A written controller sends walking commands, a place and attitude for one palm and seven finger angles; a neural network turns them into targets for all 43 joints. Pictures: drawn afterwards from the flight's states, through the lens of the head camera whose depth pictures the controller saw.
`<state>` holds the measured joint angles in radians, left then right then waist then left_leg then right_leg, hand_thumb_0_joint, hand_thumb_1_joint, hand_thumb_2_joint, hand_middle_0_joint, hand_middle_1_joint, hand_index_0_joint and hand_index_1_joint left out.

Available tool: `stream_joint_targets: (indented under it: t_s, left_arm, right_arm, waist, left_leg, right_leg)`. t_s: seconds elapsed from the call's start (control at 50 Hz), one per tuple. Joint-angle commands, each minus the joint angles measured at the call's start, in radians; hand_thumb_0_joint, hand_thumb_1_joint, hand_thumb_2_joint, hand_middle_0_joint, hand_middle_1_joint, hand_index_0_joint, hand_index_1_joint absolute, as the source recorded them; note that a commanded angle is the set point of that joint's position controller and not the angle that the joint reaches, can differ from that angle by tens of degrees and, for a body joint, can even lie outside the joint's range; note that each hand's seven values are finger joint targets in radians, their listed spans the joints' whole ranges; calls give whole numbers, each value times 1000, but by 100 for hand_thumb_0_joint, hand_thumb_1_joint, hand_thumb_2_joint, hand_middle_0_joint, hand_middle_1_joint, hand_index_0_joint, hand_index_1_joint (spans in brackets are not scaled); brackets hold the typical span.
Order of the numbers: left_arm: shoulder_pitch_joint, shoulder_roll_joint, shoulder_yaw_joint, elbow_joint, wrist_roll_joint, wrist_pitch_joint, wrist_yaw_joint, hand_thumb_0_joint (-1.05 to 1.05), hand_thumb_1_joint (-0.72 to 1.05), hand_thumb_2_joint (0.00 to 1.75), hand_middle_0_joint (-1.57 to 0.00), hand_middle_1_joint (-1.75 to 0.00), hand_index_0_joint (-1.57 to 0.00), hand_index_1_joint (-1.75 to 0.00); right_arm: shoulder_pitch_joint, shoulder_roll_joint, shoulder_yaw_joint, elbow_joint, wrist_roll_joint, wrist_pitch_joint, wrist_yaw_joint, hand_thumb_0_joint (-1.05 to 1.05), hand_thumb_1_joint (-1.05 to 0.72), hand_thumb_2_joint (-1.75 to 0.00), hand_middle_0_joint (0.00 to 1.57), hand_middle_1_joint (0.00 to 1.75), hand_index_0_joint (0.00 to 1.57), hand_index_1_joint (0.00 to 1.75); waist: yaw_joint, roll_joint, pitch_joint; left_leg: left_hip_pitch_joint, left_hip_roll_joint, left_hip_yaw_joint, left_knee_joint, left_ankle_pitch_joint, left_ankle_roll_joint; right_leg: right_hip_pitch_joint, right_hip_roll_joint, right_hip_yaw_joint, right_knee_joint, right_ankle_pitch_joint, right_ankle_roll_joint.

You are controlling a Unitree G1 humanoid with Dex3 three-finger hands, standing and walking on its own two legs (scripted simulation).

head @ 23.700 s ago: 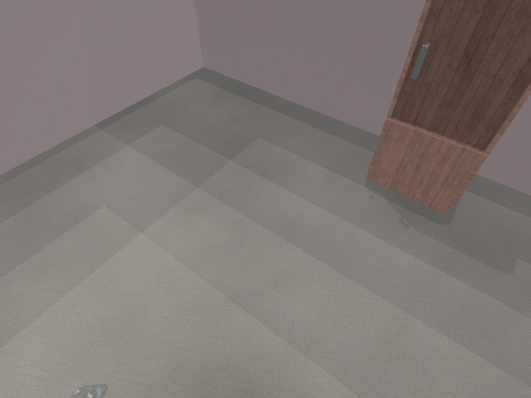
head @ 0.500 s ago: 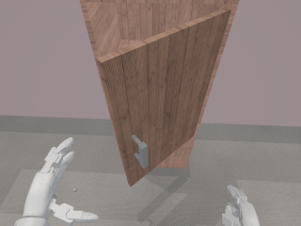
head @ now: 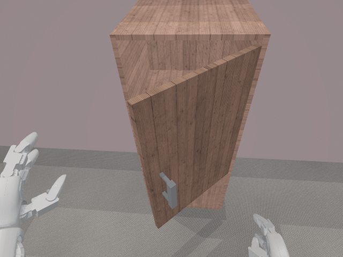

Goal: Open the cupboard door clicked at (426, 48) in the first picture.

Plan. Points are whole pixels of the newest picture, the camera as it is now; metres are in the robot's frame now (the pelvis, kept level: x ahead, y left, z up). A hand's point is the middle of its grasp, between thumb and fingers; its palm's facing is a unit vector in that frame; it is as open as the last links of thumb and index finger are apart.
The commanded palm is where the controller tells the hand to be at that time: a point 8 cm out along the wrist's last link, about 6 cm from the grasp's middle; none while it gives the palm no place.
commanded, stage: draw the hand back to the body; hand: left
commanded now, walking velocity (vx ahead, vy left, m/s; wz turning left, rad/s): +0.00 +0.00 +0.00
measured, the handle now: (168, 190) +0.32 +0.06 -0.07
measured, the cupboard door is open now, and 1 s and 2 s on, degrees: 43 43 43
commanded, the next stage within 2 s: step back with the hand held close in 0.46 s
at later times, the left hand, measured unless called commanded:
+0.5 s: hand (44, 186) +0.18 +0.25 +0.17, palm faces +0.46 -0.79 -0.39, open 7.5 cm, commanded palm +0.14 +0.28 +0.18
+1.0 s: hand (32, 199) +0.16 +0.26 +0.16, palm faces +0.36 -0.78 -0.51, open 7.4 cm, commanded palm +0.10 +0.30 +0.18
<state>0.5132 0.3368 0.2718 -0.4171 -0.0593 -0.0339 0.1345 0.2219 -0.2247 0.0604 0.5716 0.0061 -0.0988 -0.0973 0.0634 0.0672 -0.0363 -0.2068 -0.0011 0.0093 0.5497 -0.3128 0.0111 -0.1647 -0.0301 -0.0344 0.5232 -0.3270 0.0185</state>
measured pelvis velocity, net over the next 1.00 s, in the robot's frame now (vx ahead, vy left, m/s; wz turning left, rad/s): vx -0.05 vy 0.00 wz -0.02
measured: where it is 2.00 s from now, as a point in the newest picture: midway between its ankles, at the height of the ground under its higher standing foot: outside the picture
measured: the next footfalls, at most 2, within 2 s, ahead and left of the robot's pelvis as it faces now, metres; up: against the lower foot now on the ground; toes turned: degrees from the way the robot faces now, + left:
right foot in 1.86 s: -0.30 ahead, -0.12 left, +0.00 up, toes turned -2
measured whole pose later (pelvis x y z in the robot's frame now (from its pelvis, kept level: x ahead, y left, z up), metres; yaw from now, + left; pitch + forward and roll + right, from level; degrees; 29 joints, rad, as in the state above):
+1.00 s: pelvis -0.05 +0.00 +0.01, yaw -1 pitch +0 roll -1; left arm 0.56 0.41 0.40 -0.47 -0.05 -0.14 0.13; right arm 0.16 -0.24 -0.01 0.56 0.01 0.01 -0.10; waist 0.01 0.03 0.04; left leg -0.27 0.02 0.03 0.46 -0.19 0.01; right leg -0.23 -0.01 -0.02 0.43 -0.20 0.02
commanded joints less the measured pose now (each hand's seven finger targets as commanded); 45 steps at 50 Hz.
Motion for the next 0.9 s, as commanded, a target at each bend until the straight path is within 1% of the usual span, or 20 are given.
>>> stream_joint_targets:
  t_s: [0.0, 0.06, 0.1, 0.12, 0.16, 0.28, 0.34, 0.38, 0.42, 0.54, 0.56, 0.58, 0.6, 0.64, 0.66, 0.68, 0.74, 0.78, 0.84, 0.88]
  left_arm:
    - [-106, 190, 171, -211, -4, -77, 12, 0, 80, 86, -20, -30, -20, -30]
    - [-150, 219, 215, -229, -7, -91, 14, 0, 90, 90, -20, -30, -20, -30]
    - [-93, 147, 163, -137, -12, -82, 1, 0, 90, 90, -20, -30, -20, -30]
    - [-96, 133, 144, -135, -13, -79, -5, 0, 90, 90, -20, -30, -20, -30]
    - [-108, 153, 159, -140, -13, -83, -6, 0, 90, 90, -20, -30, -20, -30]
    - [-146, 208, 194, -215, -3, -97, 3, 0, 90, 90, -20, -30, -20, -30]
    - [-141, 199, 187, -226, -3, -100, 4, 0, 90, 90, -20, -30, -20, -30]
    - [-128, 202, 198, -182, -4, -97, 5, 0, 90, 90, -20, -30, -20, -30]
    - [-131, 176, 176, -172, -7, -96, 0, 0, 90, 90, -20, -30, -20, -30]
    - [-131, 179, 176, -174, -6, -104, -4, 0, 90, 90, -20, -30, -20, -30]
    - [-204, 200, 183, -211, -5, -109, -1, 0, 90, 90, -20, -30, -20, -30]
    - [-398, 371, 343, -251, 21, -163, 15, 0, 90, 90, -20, -30, -20, -30]
    - [-219, 262, 272, -135, 10, -161, 1, 0, 90, 90, -20, -30, -20, -30]
    - [-67, 189, 203, -119, 10, -155, -15, 0, 90, 90, -20, -30, -20, -30]
    - [-35, 190, 208, -130, 9, -157, -15, 0, 90, 90, -20, -30, -20, -30]
    - [-24, 191, 205, -158, 11, -161, -14, 0, 90, 90, -20, -30, -20, -30]
    - [15, 225, 239, -203, 9, -160, -3, 0, 90, 90, -20, -30, -20, -30]
    - [19, 262, 271, -232, 8, -162, 6, 0, 90, 90, -20, -30, -20, -30]
    - [31, 261, 271, -252, 4, -162, 13, 0, 90, 90, -20, -30, -20, -30]
    - [28, 270, 280, -256, 5, -165, 18, 0, 90, 90, -20, -30, -20, -30]
  right_arm:
    - [-138, -97, -55, -145, 1, -64, -11, 0, -90, -90, 20, 30, 20, 30]
    - [-146, -99, -60, -130, -2, -68, -8, 0, -90, -90, 20, 30, 20, 30]
    - [-147, -98, -63, -118, -2, -61, -5, 0, -90, -90, 20, 30, 20, 30]
    - [-148, -102, -67, -119, -1, -57, -1, 0, -90, -90, 20, 30, 20, 30]
    - [-152, -106, -74, -118, -3, -54, 0, 0, -90, -90, 20, 30, 20, 30]
    - [-167, -103, -72, -113, -8, -62, -8, 0, -90, -90, 20, 30, 20, 30]
    - [-165, -97, -71, -109, -8, -71, -8, 0, -90, -90, 20, 30, 20, 30]
    - [-169, -98, -73, -101, -8, -74, -10, 0, -90, -90, 20, 30, 20, 30]
    - [-170, -95, -74, -101, -6, -72, -9, 0, -90, -90, 20, 30, 20, 30]
    - [-169, -97, -79, -95, -9, -74, -5, 0, -90, -90, 20, 30, 20, 30]
    - [-176, -99, -77, -95, -9, -76, -6, 0, -90, -90, 20, 30, 20, 30]
    - [-150, -105, -61, -134, 4, -56, -4, 0, -90, -90, 20, 30, 20, 30]
    - [-154, -106, -75, -105, -6, -40, -6, 0, -90, -90, 20, 30, 20, 30]
    - [-157, -119, -88, -122, -10, -10, 3, 0, -90, -90, 20, 30, 20, 30]
    - [-152, -120, -91, -125, -10, 1, 5, 0, -90, -90, 20, 30, 20, 30]
    - [-159, -127, -95, -131, -10, 9, 4, 0, -90, -90, 20, 30, 20, 30]
    - [-153, -124, -102, -150, -7, 36, 1, 0, -90, -90, 20, 30, 20, 30]
    - [-163, -121, -106, -155, -5, 50, -6, 0, -90, -90, 20, 30, 20, 30]
    - [-156, -116, -109, -174, 2, 60, -7, 0, -90, -90, 20, 30, 20, 30]
    - [-160, -120, -112, -172, 0, 61, -12, 0, -90, -90, 20, 30, 20, 30]
  waist:
    - [2, -2, -35]
    - [6, 4, -46]
    - [-1, -31, 6]
    - [-3, -19, 21]
    - [-1, -57, 8]
    - [9, 13, -42]
    - [6, 22, -29]
    - [9, -24, -3]
    - [3, -17, 14]
    - [6, -17, -11]
    - [3, -21, -19]
    - [-39, 27, 92]
    - [-44, -83, 50]
    - [-50, -78, 8]
    - [-51, -76, -19]
    - [-50, -24, -43]
    - [-51, -34, -116]
    - [-48, -25, -134]
    - [-51, -44, -144]
    - [-51, -14, -125]
  left_leg:
    - [62, 17, -3, -123, 282, 5]
    - [82, 15, -1, -139, 279, 4]
    - [81, 18, 7, -143, 282, 8]
    - [82, 19, 9, -150, 275, 8]
    - [90, 17, 10, -158, 255, 12]
    - [118, 8, 13, -161, 281, 11]
    - [129, 8, 14, -166, 280, 9]
    - [119, 10, 16, -168, 268, 11]
    - [127, 11, 19, -173, 245, 11]
    - [145, 9, 23, -177, 271, 15]
    - [150, 7, 22, -176, 272, 16]
    - [68, 19, -1, -156, 201, 21]
    - [63, 25, -15, -124, 219, 24]
    - [81, 27, -3, -110, 273, 22]
    - [80, 32, -1, -114, 312, 20]
    - [84, 35, -2, -120, 363, 19]
    - [93, 49, 0, -123, 466, 13]
    - [78, 52, -5, -122, 496, 11]
    - [62, 58, -1, -120, 475, 10]
    - [23, 58, -9, -128, 436, 10]
  right_leg:
    - [30, 24, -20, -105, 277, -33]
    - [45, 26, -19, -123, 276, -33]
    - [33, 26, -20, -136, 283, -28]
    - [28, 26, -18, -144, 277, -26]
    - [36, 28, -16, -156, 266, -23]
    - [78, 25, -7, -163, 295, -30]
    - [66, 27, -7, -171, 291, -29]
    - [61, 29, -7, -185, 285, -27]
    - [46, 29, -3, -192, 259, -24]
    - [63, 29, -1, -195, 288, -22]
    - [63, 30, 1, -199, 291, -21]
    - [-24, -14, 59, -248, 317, -18]
    - [-22, -31, 54, -246, 349, -19]
    - [-24, -38, 51, -229, 395, -17]
    - [-8, -36, 42, -213, 416, -15]
    - [8, -35, 32, -192, 447, -15]
    - [38, -21, 23, -149, 505, -9]
    - [54, -21, 21, -129, 534, -10]
    - [41, -14, 26, -113, 517, -4]
    - [38, -14, 31, -112, 482, -5]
